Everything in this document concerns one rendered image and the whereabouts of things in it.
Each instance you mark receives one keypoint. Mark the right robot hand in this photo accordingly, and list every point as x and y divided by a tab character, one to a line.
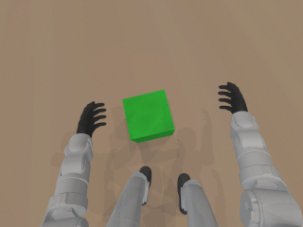
237	101

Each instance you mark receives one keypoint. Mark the robot left forearm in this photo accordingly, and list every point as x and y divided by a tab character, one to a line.
70	196

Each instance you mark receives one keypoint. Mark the robot right forearm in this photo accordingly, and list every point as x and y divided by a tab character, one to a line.
256	167

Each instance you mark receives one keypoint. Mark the carton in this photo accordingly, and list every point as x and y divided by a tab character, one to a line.
148	116

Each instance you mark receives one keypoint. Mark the left robot shin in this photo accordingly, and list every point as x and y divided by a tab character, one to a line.
138	174

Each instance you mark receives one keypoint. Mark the robot right thigh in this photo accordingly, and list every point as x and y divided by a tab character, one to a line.
199	211

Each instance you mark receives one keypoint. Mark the left robot upper arm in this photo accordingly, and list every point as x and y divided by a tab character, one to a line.
67	222

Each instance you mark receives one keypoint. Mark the right robot upper arm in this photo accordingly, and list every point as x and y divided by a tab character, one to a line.
262	207

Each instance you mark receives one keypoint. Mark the left robot hand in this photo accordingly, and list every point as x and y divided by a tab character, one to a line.
87	120

